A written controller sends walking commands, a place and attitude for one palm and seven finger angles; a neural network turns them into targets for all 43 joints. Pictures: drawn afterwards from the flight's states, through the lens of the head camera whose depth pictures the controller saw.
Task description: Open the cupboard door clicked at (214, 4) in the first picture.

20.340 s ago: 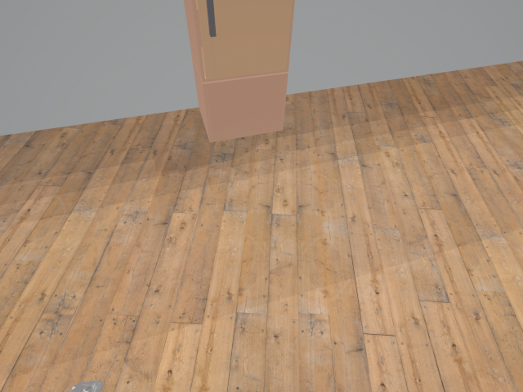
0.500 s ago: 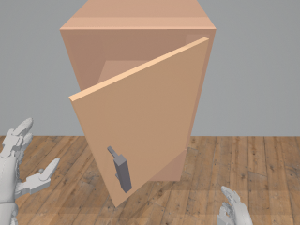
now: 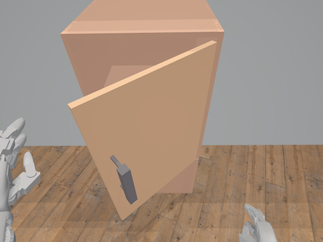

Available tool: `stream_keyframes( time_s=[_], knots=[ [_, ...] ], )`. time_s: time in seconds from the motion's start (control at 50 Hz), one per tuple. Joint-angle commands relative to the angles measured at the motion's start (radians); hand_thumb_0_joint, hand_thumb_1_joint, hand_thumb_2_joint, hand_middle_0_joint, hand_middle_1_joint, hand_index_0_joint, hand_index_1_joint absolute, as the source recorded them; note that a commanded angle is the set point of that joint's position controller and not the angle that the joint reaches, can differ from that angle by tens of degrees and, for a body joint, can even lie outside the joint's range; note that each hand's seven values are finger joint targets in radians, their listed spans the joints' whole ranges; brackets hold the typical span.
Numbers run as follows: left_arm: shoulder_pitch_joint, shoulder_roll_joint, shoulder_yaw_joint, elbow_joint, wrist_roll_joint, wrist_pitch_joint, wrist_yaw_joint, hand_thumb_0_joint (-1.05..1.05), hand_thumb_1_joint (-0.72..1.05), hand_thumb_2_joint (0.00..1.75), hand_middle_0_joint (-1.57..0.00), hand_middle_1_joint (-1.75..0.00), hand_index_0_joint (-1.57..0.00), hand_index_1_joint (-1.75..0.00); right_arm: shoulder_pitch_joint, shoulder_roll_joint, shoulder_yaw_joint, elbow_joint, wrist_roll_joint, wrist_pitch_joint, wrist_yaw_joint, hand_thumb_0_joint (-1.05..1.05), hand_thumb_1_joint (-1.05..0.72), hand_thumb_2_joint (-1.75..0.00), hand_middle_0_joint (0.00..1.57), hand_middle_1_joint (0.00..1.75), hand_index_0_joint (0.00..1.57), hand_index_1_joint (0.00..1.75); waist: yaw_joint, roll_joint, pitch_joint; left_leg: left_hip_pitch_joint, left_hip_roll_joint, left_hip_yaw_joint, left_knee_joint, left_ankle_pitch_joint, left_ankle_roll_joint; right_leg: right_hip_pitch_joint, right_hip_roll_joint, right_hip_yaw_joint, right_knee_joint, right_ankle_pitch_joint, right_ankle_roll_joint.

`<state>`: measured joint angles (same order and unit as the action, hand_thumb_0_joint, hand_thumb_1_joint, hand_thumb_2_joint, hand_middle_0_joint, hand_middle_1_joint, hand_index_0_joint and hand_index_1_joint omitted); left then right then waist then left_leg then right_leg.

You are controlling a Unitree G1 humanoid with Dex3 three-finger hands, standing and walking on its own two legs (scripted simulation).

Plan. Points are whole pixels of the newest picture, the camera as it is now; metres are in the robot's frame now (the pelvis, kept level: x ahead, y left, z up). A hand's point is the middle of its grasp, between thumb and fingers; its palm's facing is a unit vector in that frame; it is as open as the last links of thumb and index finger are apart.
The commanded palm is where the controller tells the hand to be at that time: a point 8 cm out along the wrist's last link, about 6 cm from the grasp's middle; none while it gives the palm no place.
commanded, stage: step back with the hand held close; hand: left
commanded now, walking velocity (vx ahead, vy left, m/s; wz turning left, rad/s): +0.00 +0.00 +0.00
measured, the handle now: (123, 180) +0.29 +0.15 -0.03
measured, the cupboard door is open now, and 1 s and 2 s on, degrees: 42 42 42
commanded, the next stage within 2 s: stop stepping back and stand still in 1.10 s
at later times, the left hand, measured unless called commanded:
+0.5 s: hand (33, 176) +0.18 +0.27 +0.15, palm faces +0.30 -0.80 -0.52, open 7.4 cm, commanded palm +0.12 +0.31 +0.18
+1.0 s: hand out of the picture +0.04 +0.30 +0.16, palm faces +0.50 -0.73 -0.47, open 7.4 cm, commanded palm -0.01 +0.33 +0.18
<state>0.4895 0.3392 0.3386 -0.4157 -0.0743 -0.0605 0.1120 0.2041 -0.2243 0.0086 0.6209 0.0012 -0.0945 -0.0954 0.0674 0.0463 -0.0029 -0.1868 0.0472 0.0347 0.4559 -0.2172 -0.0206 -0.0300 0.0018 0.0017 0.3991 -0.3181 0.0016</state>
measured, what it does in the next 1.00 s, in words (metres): walks backwards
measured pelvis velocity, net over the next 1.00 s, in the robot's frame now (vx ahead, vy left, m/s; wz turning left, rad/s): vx -0.13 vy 0.02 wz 0.05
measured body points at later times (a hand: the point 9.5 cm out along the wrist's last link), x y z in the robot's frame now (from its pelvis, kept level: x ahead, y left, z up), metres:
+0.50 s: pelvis -0.03 +0.02 +0.00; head -0.01 +0.01 +0.45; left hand +0.16 +0.31 +0.18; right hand +0.15 -0.23 -0.08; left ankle +0.02 +0.13 -0.74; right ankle -0.06 -0.12 -0.74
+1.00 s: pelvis -0.13 +0.02 -0.01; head -0.12 +0.03 +0.43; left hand +0.01 +0.33 +0.19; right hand +0.05 -0.20 -0.10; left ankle -0.04 +0.13 -0.72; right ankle -0.06 -0.11 -0.74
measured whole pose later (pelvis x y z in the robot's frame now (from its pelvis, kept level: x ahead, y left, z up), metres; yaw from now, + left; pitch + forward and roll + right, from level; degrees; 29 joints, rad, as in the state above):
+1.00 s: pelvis -0.13 +0.02 -0.01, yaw +3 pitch -1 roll -1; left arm 0.58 0.38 0.44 -0.56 -0.03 -0.22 0.15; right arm 0.20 -0.20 -0.02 0.62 -0.01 -0.08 -0.06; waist 0.04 0.01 0.06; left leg -0.47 0.00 0.03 0.72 -0.35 -0.01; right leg -0.34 0.02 0.06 0.57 -0.21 0.03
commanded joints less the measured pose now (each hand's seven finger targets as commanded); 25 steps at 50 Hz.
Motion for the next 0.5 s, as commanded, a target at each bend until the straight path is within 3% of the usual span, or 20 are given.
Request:
stream_keyframes(
  time_s=[0.0, 0.04, 0.08, 0.1, 0.12, 0.14, 0.16, 0.2, 0.24, 0.32, 0.36, 0.44, 0.48],
  knots=[
    [-0.093, 0.177, 0.112, -0.187, 0.001, -0.077, 0.019, 0.00, 0.90, 0.90, -0.20, -0.30, -0.20, -0.30, -0.149, -0.101, -0.035, -0.169, -0.003, -0.059, -0.011, 0.00, -0.90, -0.90, 0.20, 0.30, 0.20, 0.30, -0.004, -0.019, -0.044, 0.160, -0.027, 0.038, -0.042, 0.160, 0.050, -0.167, 0.009, -0.032, -0.094, 0.274, 0.007],
    [-0.100, 0.189, 0.120, -0.191, 0.005, -0.082, 0.019, 0.00, 0.90, 0.90, -0.20, -0.30, -0.20, -0.30, -0.154, -0.103, -0.036, -0.163, -0.005, -0.064, -0.009, 0.00, -0.90, -0.90, 0.20, 0.30, 0.20, 0.30, 0.000, 0.009, -0.044, 0.166, -0.030, 0.040, -0.042, 0.173, 0.049, -0.161, 0.011, -0.028, -0.105, 0.289, 0.005],
    [-0.099, 0.182, 0.115, -0.184, 0.004, -0.082, 0.017, 0.00, 0.90, 0.90, -0.20, -0.30, -0.20, -0.30, -0.155, -0.101, -0.035, -0.164, -0.005, -0.062, -0.009, 0.00, -0.90, -0.90, 0.20, 0.30, 0.20, 0.30, 0.001, -0.009, -0.044, 0.167, -0.028, 0.039, -0.050, 0.170, 0.050, -0.158, 0.009, -0.031, -0.098, 0.281, 0.007],
    [-0.161, 0.214, 0.134, -0.249, 0.004, -0.091, 0.020, 0.00, 0.90, 0.90, -0.20, -0.30, -0.20, -0.30, -0.159, -0.101, -0.036, -0.168, -0.004, -0.065, -0.011, 0.00, -0.90, -0.90, 0.20, 0.30, 0.20, 0.30, 0.001, 0.020, -0.070, 0.182, -0.031, 0.041, -0.045, 0.176, 0.051, -0.153, 0.006, -0.024, -0.103, 0.292, 0.006],
    [-0.228, 0.323, 0.244, -0.261, 0.014, -0.127, 0.025, 0.00, 0.90, 0.90, -0.20, -0.30, -0.20, -0.30, -0.139, -0.117, -0.032, -0.183, -0.001, -0.040, -0.008, 0.00, -0.90, -0.90, 0.20, 0.30, 0.20, 0.30, -0.046, -0.034, 0.011, 0.141, -0.017, 0.045, 0.010, 0.152, 0.061, -0.259, -0.039, 0.046, -0.158, 0.403, 0.013],
    [-0.225, 0.316, 0.240, -0.219, 0.018, -0.140, 0.020, 0.00, 0.90, 0.90, -0.20, -0.30, -0.20, -0.30, -0.145, -0.110, -0.034, -0.169, -0.002, -0.023, -0.007, 0.00, -0.90, -0.90, 0.20, 0.30, 0.20, 0.30, -0.047, -0.044, 0.004, 0.114, -0.027, 0.027, 0.028, 0.141, 0.056, -0.238, -0.060, 0.053, -0.152, 0.475, 0.009],
    [-0.131, 0.246, 0.182, -0.153, 0.020, -0.135, 0.012, 0.00, 0.90, 0.90, -0.20, -0.30, -0.20, -0.30, -0.149, -0.111, -0.038, -0.163, -0.005, -0.010, -0.006, 0.00, -0.90, -0.90, 0.20, 0.30, 0.20, 0.30, -0.056, -0.070, -0.008, 0.122, -0.022, 0.028, 0.026, 0.168, 0.054, -0.234, -0.061, 0.047, -0.137, 0.515, 0.012],
    [-0.065, 0.205, 0.146, -0.157, 0.023, -0.137, 0.005, 0.00, 0.90, 0.90, -0.20, -0.30, -0.20, -0.30, -0.139, -0.121, -0.050, -0.181, -0.002, 0.011, 0.001, 0.00, -0.90, -0.90, 0.20, 0.30, 0.20, 0.30, -0.056, -0.011, -0.069, 0.141, -0.005, 0.037, 0.005, 0.262, 0.052, -0.198, -0.053, 0.026, -0.094, 0.548, 0.018],
    [-0.019, 0.209, 0.152, -0.171, 0.021, -0.139, 0.004, 0.00, 0.90, 0.90, -0.20, -0.30, -0.20, -0.30, -0.144, -0.122, -0.054, -0.196, 0.000, 0.028, 0.000, 0.00, -0.90, -0.90, 0.20, 0.30, 0.20, 0.30, -0.051, 0.015, -0.109, 0.160, 0.005, 0.040, -0.008, 0.345, 0.052, -0.184, -0.039, 0.007, -0.071, 0.538, 0.023],
    [0.026, 0.255, 0.197, -0.210, 0.018, -0.134, 0.013, 0.00, 0.90, 0.90, -0.20, -0.30, -0.20, -0.30, -0.146, -0.119, -0.061, -0.227, 0.006, 0.063, 0.002, 0.00, -0.90, -0.90, 0.20, 0.30, 0.20, 0.30, -0.052, -0.047, -0.156, 0.159, 0.020, 0.047, -0.010, 0.410, 0.047, -0.171, -0.026, 0.003, -0.044, 0.573, 0.028],
    [0.047, 0.263, 0.210, -0.230, 0.015, -0.133, 0.019, 0.00, 0.90, 0.90, -0.20, -0.30, -0.20, -0.30, -0.148, -0.115, -0.060, -0.240, 0.008, 0.073, 0.001, 0.00, -0.90, -0.90, 0.20, 0.30, 0.20, 0.30, -0.049, -0.014, -0.169, 0.134, 0.021, 0.041, -0.018, 0.425, 0.045, -0.148, -0.021, -0.001, -0.021, 0.565, 0.025],
    [0.069, 0.292, 0.239, -0.273, 0.015, -0.137, 0.031, 0.00, 0.90, 0.90, -0.20, -0.30, -0.20, -0.30, -0.148, -0.118, -0.066, -0.254, 0.008, 0.079, 0.002, 0.00, -0.90, -0.90, 0.20, 0.30, 0.20, 0.30, -0.046, 0.014, -0.176, 0.093, 0.026, 0.039, -0.030, 0.372, 0.044, -0.149, -0.004, -0.002, -0.006, 0.491, 0.028],
    [0.092, 0.274, 0.230, -0.275, 0.013, -0.142, 0.035, 0.00, 0.90, 0.90, -0.20, -0.30, -0.20, -0.30, -0.137, -0.117, -0.066, -0.256, 0.011, 0.076, 0.004, 0.00, -0.90, -0.90, 0.20, 0.30, 0.20, 0.30, -0.051, 0.019, -0.170, 0.060, 0.031, 0.037, -0.034, 0.323, 0.044, -0.147, -0.004, 0.004, 0.002, 0.463, 0.028]
  ],
)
